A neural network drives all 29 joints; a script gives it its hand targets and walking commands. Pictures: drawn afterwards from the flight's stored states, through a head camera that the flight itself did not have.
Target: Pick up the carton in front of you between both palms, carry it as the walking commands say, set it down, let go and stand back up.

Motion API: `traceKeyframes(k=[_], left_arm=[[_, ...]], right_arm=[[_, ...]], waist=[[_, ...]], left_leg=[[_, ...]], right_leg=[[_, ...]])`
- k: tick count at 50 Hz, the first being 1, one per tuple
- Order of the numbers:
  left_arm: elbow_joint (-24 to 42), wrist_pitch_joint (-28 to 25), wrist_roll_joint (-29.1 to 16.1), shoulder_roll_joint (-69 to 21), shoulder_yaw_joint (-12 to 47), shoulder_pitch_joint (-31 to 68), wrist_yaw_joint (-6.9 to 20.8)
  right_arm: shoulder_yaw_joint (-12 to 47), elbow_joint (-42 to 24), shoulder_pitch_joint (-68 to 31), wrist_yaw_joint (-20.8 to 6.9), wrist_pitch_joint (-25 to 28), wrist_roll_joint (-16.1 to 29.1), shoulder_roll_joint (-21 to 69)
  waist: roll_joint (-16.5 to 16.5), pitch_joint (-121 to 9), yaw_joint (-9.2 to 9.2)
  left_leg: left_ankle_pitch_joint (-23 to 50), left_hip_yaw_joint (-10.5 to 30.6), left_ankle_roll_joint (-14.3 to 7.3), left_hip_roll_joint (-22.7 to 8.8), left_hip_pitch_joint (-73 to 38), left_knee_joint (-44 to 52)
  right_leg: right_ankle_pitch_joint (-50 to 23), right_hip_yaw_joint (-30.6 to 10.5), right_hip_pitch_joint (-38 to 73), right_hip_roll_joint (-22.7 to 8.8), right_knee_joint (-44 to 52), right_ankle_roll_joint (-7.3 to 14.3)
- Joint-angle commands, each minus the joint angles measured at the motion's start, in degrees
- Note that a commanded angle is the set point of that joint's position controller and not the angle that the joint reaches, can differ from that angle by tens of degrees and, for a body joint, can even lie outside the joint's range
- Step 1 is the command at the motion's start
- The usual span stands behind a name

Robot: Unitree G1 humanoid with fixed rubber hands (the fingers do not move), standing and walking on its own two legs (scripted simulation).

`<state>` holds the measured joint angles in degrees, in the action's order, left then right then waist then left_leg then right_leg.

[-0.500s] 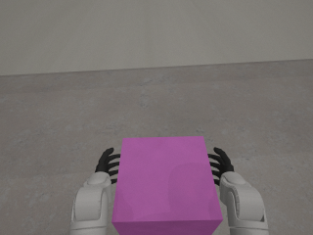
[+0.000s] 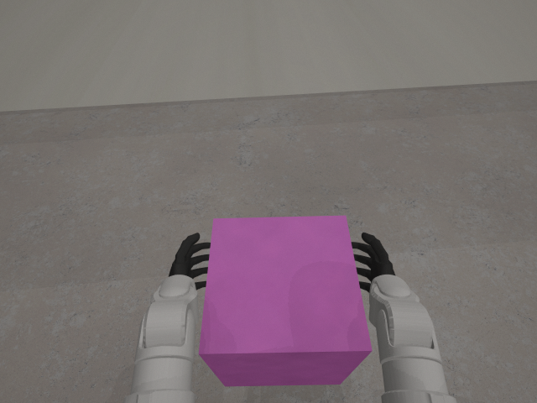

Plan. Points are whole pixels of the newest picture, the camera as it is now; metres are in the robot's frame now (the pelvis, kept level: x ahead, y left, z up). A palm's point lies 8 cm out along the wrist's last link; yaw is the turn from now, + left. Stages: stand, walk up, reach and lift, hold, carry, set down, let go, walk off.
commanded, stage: carry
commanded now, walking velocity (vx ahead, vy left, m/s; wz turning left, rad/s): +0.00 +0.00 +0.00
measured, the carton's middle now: (281, 307) +0.30 +0.00 -0.04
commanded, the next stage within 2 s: hold in 0.44 s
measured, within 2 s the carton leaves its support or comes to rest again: neither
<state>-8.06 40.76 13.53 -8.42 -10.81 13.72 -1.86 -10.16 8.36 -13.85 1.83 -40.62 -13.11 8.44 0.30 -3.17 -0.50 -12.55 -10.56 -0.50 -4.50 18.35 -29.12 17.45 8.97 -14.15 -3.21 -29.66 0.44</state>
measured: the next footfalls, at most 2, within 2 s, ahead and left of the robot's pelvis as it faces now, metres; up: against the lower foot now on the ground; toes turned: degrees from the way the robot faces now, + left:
none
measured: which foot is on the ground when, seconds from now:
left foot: down 0.00-1.00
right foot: down 0.00-1.00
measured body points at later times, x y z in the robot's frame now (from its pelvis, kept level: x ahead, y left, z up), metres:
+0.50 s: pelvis +0.00 -0.01 +0.00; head -0.01 +0.00 +0.45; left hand +0.30 +0.14 +0.03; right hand +0.30 -0.16 +0.03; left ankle +0.03 +0.12 -0.74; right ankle -0.02 -0.11 -0.74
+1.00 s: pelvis -0.04 +0.01 +0.01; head -0.09 +0.03 +0.45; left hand +0.28 +0.14 +0.05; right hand +0.26 -0.16 +0.05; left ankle +0.02 +0.13 -0.74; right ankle -0.02 -0.11 -0.74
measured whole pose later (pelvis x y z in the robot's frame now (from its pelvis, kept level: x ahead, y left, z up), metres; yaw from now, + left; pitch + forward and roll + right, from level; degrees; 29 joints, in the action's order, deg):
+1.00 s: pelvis -0.04 +0.01 +0.01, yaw -4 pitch -8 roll +0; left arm -18.3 40.9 19.3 -9.8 -16.5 19.1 0.5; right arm -16.8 20.4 -19.5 -0.7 -39.6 -18.8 10.0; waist 1.1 1.4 0.3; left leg -8.2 1.6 0.1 0.5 5.8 -22.1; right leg 11.4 -2.9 -3.5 0.6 -23.0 -0.2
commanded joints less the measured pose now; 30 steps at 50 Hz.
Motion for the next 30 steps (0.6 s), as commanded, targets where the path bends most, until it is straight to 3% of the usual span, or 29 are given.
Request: traceKeyframes(k=[1, 22, 23, 24, 25, 27, 28, 30], left_arm=[[1.1, -0.01, -12.8, -48.78, 31.2, 22.98, 12.96], [0.93, -0.41, -13.63, -50.64, 31.66, 26.02, 13.61], [1.95, -0.18, -13.15, -52.5, 30.83, 19.03, 13.96], [3.9, -1.05, -13.46, -50.21, 30.52, 20.91, 13.49], [3.09, -1.15, -12.52, -49.7, 29.81, 19.71, 13.13], [3.65, -1.37, -12.67, -50.56, 31.16, 23.99, 13.85], [3.27, -1.64, -13.45, -50.11, 31.93, 25.49, 14.11], [2.19, -2.19, -12.93, -51.17, 31.33, 26.46, 14.45]], right_arm=[[31.02, -1.41, -23.28, -13.13, 0.13, 12.84, 48.76], [31.57, -1.59, -26.21, -13.52, 0.53, 13.46, 51.06], [30.71, -0.89, -20.97, -13.88, 0.32, 13.15, 53.25], [30.3, -3.52, -21.52, -13.55, 1.32, 13.03, 51.14], [29.29, -1.48, -20.43, -13.11, 1.43, 11.38, 50.2], [27.69, -0.71, -22.1, -13.38, 2.12, 10.71, 50.37], [26.67, 0.52, -22.21, -13.13, 2.59, 10.67, 50.2], [27.86, 1.03, -25.27, -13.63, 2.95, 10.9, 51.4]], waist=[[-0.44, -16.65, 0.16], [-0.2, -16.05, 0.28], [3.51, -11.79, 1.1], [2.47, -16.27, 1.16], [1.71, -14.88, 1.31], [0.26, -12.18, -0.32], [1.54, -12.43, -1.52], [0.73, -12.09, -0.14]], left_leg=[[15.34, 5.47, -0.01, -5.53, -8.75, 1.98], [12.65, 5.4, 0.37, -5.44, -8.33, 2.6], [25.8, 13.73, -1.3, 10.48, -19.92, 4.95], [29.69, 15.27, -1.21, 9.62, -22.9, 4.93], [25.9, 15.15, -0.74, 9.26, -20.8, 6.12], [25.81, 15.06, 0.26, 9.76, -20.7, 7.28], [24.58, 14.95, 0.62, 9.78, -22.3, 6.97], [21.04, 14.38, 0.83, 10.66, -21.43, 7.53]], right_leg=[[-15.89, -5.25, 3.41, -6.07, 3.54, 0.45], [-14.47, -5.56, 2.75, -6.16, 4.58, 0.8], [-33.06, -14.32, 7.68, 7.14, 7.79, 0.49], [-37.88, -15.49, 9.89, 7.43, 7.47, -0.14], [-34.83, -15.55, 13.13, 6.71, 7.83, 0.58], [-31.6, -14.91, 12.81, 7.59, 8.95, 0.07], [-28.04, -14.77, 12.55, 7.93, 10.52, 0.28], [-27.18, -14.92, 12.26, 7.99, 10.8, 0.13]])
